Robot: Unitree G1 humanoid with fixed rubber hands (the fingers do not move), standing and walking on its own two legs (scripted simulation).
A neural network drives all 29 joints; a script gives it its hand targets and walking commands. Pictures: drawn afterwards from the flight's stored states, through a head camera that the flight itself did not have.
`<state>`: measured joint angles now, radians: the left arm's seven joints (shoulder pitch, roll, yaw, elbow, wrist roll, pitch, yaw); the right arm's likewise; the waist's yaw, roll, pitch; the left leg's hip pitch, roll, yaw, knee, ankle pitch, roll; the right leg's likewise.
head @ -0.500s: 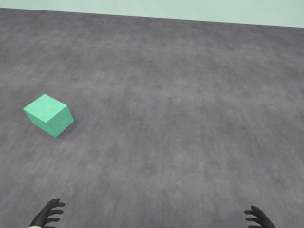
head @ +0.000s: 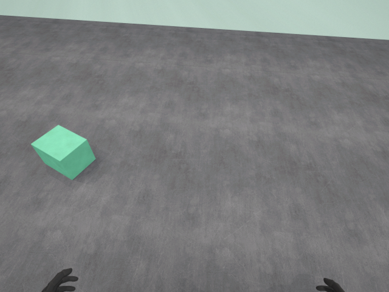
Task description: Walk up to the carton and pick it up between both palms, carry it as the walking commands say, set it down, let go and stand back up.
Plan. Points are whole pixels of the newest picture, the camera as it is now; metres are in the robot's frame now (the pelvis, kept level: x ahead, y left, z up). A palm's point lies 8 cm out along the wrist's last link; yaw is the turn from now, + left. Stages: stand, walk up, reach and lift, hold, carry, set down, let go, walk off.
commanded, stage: stand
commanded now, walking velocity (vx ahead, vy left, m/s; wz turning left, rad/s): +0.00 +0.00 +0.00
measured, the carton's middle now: (65, 151) +1.00 +0.85 -0.68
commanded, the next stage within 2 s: walk up in 0.78 s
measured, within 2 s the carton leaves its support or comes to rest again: neither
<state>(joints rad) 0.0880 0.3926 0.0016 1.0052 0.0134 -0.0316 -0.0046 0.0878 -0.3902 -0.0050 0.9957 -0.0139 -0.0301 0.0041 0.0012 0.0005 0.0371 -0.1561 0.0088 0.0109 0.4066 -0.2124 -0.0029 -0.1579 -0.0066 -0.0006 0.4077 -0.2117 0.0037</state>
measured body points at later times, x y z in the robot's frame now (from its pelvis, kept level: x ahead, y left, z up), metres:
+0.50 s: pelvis +0.00 +0.00 +0.00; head +0.01 +0.00 +0.45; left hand +0.11 +0.32 -0.11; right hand +0.11 -0.32 -0.11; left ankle +0.01 +0.12 -0.74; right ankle +0.01 -0.12 -0.74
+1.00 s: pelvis +0.01 +0.00 +0.00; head +0.01 +0.00 +0.45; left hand +0.12 +0.32 -0.11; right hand +0.12 -0.32 -0.11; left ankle +0.01 +0.12 -0.74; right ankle +0.01 -0.12 -0.74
